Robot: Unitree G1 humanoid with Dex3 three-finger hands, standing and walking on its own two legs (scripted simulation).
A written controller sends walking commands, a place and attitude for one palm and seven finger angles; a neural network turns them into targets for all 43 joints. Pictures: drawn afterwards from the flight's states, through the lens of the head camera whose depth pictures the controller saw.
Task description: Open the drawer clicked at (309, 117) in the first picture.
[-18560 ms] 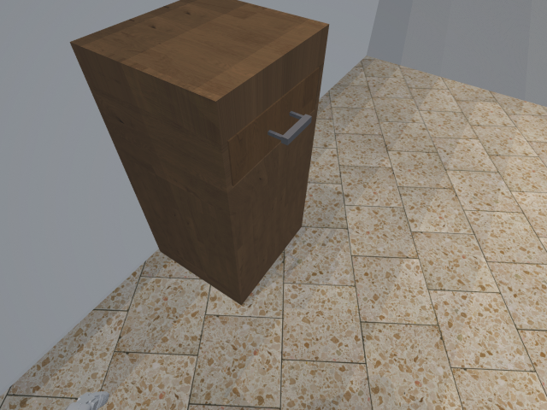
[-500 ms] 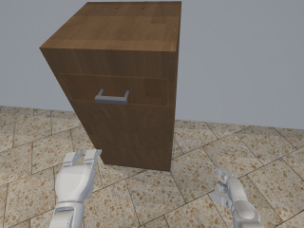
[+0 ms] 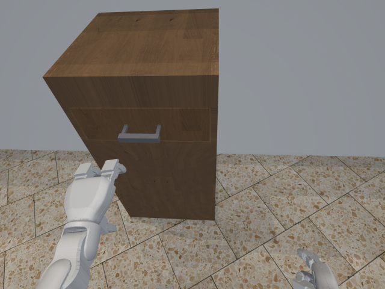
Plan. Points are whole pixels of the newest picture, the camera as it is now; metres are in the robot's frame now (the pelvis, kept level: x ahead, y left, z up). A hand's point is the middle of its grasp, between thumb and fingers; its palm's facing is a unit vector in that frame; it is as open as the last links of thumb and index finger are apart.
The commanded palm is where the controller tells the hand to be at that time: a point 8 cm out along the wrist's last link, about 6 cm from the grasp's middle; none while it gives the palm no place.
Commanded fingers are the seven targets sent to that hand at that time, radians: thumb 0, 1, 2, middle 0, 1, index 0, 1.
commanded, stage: raise the hand with hooked fingers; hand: left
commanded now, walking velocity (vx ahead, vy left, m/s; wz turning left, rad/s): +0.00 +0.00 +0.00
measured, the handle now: (140, 133) +0.54 +0.23 -0.04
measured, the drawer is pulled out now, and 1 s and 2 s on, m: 0.00 0.00 0.00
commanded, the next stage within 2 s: move the hooked fingers above the handle in 0.78 s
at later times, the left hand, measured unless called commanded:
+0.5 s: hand (93, 165) +0.33 +0.25 +0.09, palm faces +0.01 -0.08 -1.00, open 13.8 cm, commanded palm +0.29 +0.24 +0.14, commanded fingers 0.00 -0.50 0.30 -0.30 -1.20 -0.30 -1.20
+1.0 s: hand (100, 168) +0.33 +0.23 +0.08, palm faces +0.02 -0.07 -1.00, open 13.8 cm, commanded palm +0.31 +0.24 +0.14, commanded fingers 0.00 -0.50 0.30 -0.30 -1.20 -0.30 -1.20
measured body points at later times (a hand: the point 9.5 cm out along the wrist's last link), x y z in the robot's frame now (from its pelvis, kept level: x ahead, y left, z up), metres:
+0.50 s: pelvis +0.02 +0.00 +0.01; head +0.05 -0.04 +0.46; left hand +0.32 +0.25 +0.14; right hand +0.22 -0.21 -0.10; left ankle +0.00 +0.10 -0.72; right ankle +0.01 -0.11 -0.72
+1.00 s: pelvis +0.02 -0.01 +0.01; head +0.05 -0.04 +0.46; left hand +0.32 +0.23 +0.14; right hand +0.21 -0.23 -0.10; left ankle +0.00 +0.10 -0.72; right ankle +0.01 -0.11 -0.72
